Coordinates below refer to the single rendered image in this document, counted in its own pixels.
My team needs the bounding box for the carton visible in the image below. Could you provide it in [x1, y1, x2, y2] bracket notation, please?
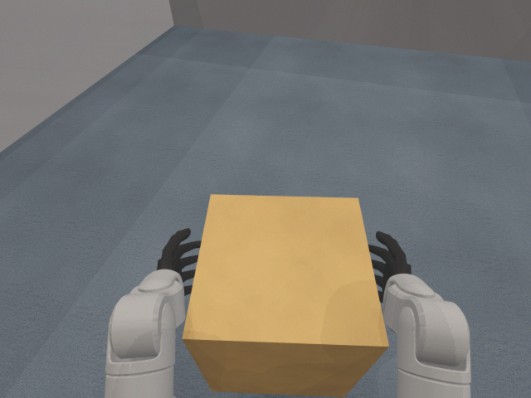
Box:
[182, 194, 389, 397]

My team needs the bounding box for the robot right hand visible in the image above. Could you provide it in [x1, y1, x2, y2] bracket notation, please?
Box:
[368, 231, 412, 303]

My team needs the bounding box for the right robot forearm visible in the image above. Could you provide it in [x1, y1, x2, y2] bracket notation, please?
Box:
[382, 274, 471, 398]

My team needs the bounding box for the left robot forearm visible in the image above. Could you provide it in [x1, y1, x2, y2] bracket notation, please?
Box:
[105, 269, 186, 398]

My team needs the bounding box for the robot left hand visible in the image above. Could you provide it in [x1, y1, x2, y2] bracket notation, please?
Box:
[157, 228, 202, 296]

